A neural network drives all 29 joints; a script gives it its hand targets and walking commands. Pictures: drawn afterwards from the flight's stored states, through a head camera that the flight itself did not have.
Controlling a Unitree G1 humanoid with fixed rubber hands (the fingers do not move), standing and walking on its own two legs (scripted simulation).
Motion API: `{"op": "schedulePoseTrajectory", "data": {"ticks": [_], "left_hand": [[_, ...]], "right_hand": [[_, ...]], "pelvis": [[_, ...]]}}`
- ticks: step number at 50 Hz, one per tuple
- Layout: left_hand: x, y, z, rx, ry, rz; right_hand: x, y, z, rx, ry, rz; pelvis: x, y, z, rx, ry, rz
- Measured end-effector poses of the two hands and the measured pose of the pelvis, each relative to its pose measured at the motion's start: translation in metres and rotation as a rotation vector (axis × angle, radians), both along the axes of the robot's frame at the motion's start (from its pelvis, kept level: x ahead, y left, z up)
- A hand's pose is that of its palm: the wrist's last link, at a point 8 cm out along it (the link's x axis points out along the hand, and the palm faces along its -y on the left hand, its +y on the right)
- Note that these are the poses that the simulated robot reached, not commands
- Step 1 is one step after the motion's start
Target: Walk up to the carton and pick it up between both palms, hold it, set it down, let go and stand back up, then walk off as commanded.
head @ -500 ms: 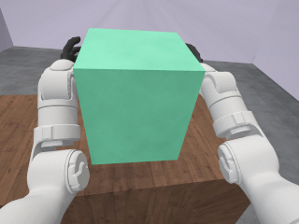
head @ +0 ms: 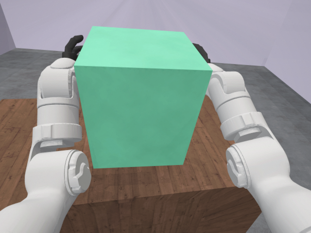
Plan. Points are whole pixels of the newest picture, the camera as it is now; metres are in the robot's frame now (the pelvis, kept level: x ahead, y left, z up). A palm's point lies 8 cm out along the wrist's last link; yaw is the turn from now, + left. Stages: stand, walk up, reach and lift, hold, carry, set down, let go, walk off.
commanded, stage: hold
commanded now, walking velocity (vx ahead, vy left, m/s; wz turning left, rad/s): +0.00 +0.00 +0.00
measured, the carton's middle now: (139, 98) +0.34 +0.01 +0.25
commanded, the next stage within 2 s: none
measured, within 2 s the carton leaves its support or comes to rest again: neither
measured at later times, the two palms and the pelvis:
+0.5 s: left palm (72, 70) +0.38 +0.16 +0.30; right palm (203, 74) +0.37 -0.14 +0.30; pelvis +0.00 +0.00 +0.00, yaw +0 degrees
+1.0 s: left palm (71, 69) +0.38 +0.16 +0.30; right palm (200, 73) +0.38 -0.14 +0.30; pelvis +0.00 +0.00 +0.00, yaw +0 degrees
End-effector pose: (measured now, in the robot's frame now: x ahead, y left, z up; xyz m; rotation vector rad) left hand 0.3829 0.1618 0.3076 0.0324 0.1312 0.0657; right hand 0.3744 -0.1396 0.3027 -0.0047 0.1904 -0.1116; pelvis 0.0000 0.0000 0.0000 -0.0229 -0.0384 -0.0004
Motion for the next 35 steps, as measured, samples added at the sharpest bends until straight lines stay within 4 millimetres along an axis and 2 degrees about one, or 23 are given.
{"op": "schedulePoseTrajectory", "data": {"ticks": [17, 35], "left_hand": [[-0.004, -0.002, -0.009, -0.005, -0.01, 0.007], [-0.005, -0.001, 0.004, -0.003, -0.005, 0.008]], "right_hand": [[-0.003, -0.002, -0.006, 0.006, -0.009, 0.002], [-0.003, -0.001, 0.003, 0.009, -0.005, 0.004]], "pelvis": [[0.001, 0.002, 0.0, -0.001, -0.011, 0.0], [-0.004, -0.002, 0.0, 0.001, -0.003, 0.0]]}}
